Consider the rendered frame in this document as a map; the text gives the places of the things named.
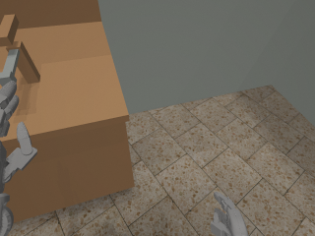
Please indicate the tap lever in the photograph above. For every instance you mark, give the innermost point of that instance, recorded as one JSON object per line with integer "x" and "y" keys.
{"x": 10, "y": 67}

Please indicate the robot left forearm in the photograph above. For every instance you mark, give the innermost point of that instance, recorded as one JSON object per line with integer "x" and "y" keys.
{"x": 6, "y": 215}

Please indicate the counter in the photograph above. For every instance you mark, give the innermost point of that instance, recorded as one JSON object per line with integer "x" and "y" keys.
{"x": 71, "y": 103}

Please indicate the robot left hand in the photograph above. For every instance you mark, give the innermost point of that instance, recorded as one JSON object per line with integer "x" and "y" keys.
{"x": 20, "y": 157}

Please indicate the robot right hand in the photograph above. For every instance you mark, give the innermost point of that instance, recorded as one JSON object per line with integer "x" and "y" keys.
{"x": 229, "y": 224}

